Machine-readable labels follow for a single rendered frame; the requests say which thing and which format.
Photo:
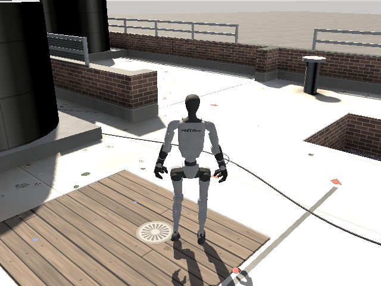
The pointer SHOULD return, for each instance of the right robot forearm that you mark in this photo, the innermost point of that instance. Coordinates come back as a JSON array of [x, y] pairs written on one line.
[[220, 159]]

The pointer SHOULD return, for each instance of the robot right upper arm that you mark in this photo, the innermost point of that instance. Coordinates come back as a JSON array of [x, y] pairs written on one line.
[[213, 136]]

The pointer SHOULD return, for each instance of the right robot shin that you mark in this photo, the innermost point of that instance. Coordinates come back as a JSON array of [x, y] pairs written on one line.
[[202, 215]]

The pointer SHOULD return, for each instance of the right robot hand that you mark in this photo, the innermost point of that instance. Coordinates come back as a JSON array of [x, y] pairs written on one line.
[[222, 173]]

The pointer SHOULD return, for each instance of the left robot hand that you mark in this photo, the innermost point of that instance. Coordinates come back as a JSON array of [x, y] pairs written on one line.
[[161, 170]]

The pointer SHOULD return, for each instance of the robot left upper arm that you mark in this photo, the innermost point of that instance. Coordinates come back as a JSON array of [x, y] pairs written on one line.
[[169, 135]]

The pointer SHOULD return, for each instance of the right robot thigh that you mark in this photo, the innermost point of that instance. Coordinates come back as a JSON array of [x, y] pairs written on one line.
[[204, 182]]

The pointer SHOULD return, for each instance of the left robot forearm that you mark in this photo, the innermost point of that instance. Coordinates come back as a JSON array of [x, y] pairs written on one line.
[[161, 158]]

